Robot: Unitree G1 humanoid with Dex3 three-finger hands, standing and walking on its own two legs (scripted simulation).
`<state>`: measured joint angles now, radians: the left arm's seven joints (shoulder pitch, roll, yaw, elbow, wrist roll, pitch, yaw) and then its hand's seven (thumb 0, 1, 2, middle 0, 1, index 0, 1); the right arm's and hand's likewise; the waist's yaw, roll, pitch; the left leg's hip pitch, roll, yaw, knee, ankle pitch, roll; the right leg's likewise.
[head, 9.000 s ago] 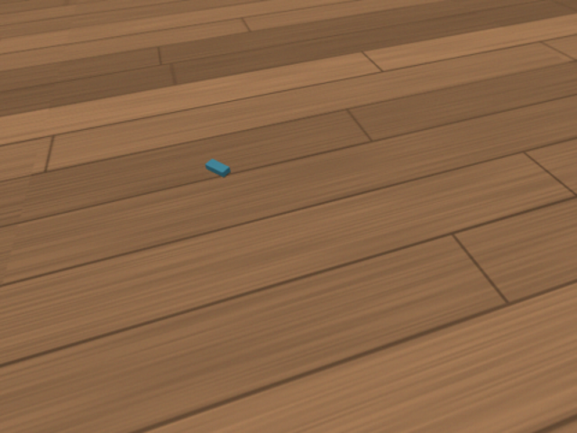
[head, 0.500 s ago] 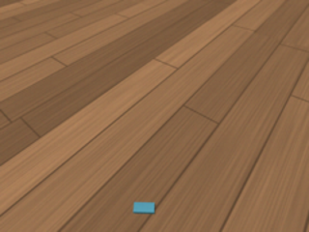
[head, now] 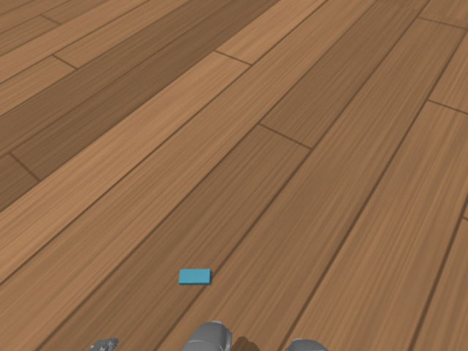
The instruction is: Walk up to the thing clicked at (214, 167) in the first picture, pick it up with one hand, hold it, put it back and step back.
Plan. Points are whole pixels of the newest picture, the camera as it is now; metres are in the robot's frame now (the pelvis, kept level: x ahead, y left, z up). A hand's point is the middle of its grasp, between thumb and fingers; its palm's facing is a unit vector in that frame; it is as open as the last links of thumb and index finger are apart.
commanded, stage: walk up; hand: left
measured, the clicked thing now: (195, 276) +0.43 +0.26 -0.74
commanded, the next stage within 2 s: stand in 1.62 s
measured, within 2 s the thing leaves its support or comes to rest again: neither
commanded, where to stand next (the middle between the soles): +0.04 +0.02 m, yaw +0 degrees
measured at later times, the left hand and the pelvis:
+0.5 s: hand out of the picture +0.07 +0.26 -0.12, palm faces +0.05 -0.92 -0.39, open 7.4 cm; pelvis -0.01 +0.00 +0.02, yaw +2 degrees
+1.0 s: hand out of the picture +0.06 +0.27 -0.13, palm faces +0.02 -0.94 -0.35, open 7.4 cm; pelvis -0.01 +0.02 +0.03, yaw +2 degrees
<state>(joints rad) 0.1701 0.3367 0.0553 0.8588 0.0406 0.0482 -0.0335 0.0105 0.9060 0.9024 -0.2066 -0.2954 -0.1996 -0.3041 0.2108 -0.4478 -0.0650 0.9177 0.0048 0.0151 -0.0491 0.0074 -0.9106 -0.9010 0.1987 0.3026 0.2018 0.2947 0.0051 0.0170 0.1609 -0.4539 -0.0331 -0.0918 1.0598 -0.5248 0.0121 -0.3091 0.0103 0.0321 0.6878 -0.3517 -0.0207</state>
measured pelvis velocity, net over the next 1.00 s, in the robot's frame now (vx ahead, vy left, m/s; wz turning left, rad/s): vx -0.01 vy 0.02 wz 0.03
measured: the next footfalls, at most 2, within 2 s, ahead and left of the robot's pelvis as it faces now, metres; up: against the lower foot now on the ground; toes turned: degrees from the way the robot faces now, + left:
left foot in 0.14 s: +0.03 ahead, +0.11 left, +0.00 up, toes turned +0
